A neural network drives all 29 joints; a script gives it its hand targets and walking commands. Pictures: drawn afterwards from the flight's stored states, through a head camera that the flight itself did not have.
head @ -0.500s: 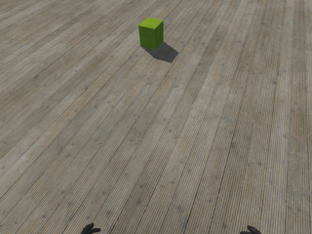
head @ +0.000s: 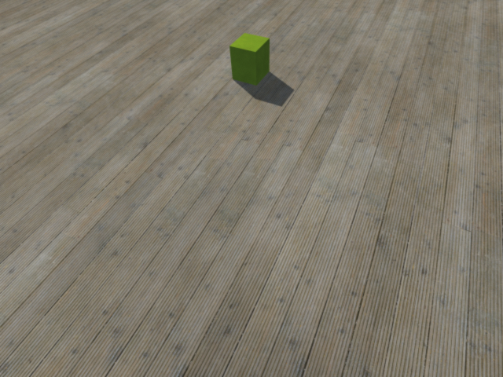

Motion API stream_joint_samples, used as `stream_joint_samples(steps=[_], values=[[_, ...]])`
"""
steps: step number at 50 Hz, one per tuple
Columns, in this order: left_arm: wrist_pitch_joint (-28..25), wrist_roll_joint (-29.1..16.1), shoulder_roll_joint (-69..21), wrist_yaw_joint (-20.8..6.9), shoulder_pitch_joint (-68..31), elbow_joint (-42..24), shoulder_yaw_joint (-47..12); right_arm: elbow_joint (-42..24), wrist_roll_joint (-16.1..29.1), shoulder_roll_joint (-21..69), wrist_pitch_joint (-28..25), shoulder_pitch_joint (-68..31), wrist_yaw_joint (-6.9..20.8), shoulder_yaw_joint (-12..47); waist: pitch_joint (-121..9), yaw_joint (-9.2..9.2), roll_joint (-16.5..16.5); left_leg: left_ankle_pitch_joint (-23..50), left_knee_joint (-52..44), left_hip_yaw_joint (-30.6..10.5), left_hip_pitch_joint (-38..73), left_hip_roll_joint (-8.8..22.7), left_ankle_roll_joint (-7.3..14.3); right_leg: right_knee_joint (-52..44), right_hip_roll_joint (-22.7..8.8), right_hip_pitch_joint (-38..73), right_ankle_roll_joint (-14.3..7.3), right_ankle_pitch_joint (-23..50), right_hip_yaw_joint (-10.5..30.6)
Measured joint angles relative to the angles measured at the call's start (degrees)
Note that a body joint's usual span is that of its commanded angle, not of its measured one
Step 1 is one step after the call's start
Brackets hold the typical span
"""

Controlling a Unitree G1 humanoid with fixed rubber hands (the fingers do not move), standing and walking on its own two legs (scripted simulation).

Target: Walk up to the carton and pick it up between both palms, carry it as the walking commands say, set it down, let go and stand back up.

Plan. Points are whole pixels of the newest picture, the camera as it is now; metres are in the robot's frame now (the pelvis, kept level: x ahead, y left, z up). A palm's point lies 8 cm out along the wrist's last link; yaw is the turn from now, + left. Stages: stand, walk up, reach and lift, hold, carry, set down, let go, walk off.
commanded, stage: stand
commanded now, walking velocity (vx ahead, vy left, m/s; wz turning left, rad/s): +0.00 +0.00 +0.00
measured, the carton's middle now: (250, 59) +2.14 +0.02 -0.65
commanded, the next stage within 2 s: walk up in 0.58 s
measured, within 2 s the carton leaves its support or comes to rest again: neither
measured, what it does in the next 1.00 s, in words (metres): stands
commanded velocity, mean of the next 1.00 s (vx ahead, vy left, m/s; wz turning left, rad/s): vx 0.12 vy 0.00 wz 0.09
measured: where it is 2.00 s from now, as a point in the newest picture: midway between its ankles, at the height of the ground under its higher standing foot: (237, 315)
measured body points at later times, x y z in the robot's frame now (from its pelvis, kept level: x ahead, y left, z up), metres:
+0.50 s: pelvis -0.01 +0.01 +0.00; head +0.00 +0.00 +0.45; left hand -0.02 +0.22 -0.16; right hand -0.02 -0.20 -0.16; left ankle -0.03 +0.13 -0.74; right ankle -0.02 -0.12 -0.74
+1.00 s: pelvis +0.00 +0.04 +0.00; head +0.02 +0.06 +0.45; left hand -0.04 +0.28 -0.17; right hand +0.02 -0.20 -0.14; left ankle +0.00 +0.15 -0.73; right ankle -0.02 -0.13 -0.74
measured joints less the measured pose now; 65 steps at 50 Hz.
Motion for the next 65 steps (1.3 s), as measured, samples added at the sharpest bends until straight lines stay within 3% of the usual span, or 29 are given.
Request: stream_joint_samples(steps=[17,39,42,46,50,53,56,60,65], values=[[-0.04,-0.15,-1.66,0.73,-0.23,5.14,-0.78,6.6,0.07,1.96,-0.16,-0.27,-0.23,1.08,-0.14,0.09,-0.08,1.09,-1.89,-0.02,1.93,-0.3,0.33,-2.18,-0.39,2.13,0.39,1.13,-0.09],[-0.21,-0.21,-3.13,0.61,1.59,8.72,-1.15,9.24,-0.16,3.33,-0.14,1.69,-0.45,1.56,0.27,-0.15,-0.32,2.65,-2.62,0.05,1.32,-0.48,0.47,-2.88,-0.64,1.51,0.6,2.67,-0.05],[-0.17,0.14,-2.51,-0.26,2.17,7.62,0.04,7.32,0.59,2.39,0.06,3.2,0.74,0.45,-1.0,-0.44,0.51,-5.0,3.7,0.33,-2.98,0.05,1.27,-1.58,-0.82,-0.18,-0.07,-1.89,-1.01],[-1.95,0.95,0.08,-0.1,1.5,5.12,1.36,4.58,-0.03,1.31,-0.88,3.02,2.06,0.1,0.29,0.25,-0.35,-3.63,16.55,3.12,-10.8,1.89,1.72,-4.88,-2.28,1.19,1.41,3.77,-3.92],[-2.37,0.93,2.28,-0.41,1.67,5.39,1.72,2.86,0.19,-0.02,-3.03,2.28,2.9,-0.13,-0.5,-0.55,-2.21,-6.28,9.4,4.33,-10.06,2.65,1.82,-2.17,-5.46,0.65,3.37,0.26,-6.26],[-1.24,0.68,3.02,-1.4,1.04,5.69,1.55,3.09,-1.14,-0.76,-4.37,3.44,2.43,-0.52,-1.64,-2.05,-2.93,0.44,5.95,4.85,-8.66,0.94,2.22,15.36,-7.78,-5.8,2.28,-9.08,-5.81],[-0.86,1.47,3.05,-3.0,-1.78,4.1,1.21,4.19,-1.58,-0.18,-4.71,6.23,1.81,-0.16,-1.89,-2.15,-2.15,0.84,-0.44,4.22,-3.91,-0.31,2.45,29.3,-7.68,-12.73,1.9,-5.01,-5.27],[-1.98,1.6,2.6,-3.83,-5.73,-0.06,0.9,5.25,-1.69,1.11,-5.49,9.84,1.58,0.76,-1.63,-3.25,-0.21,5.74,-9.58,2.98,2.12,-0.57,2.92,29.45,-8.15,-17.79,2.6,2.68,-6.72],[-1.5,1.82,3.43,-3.94,-9.41,-3.35,0.84,5.47,-1.66,2.63,-6.06,13.39,1.52,1.43,-2.03,-5.3,0.06,5.18,-14.41,1.69,6.68,-0.33,2.22,21.86,-8.13,-20.49,3.71,7.56,-7.35]])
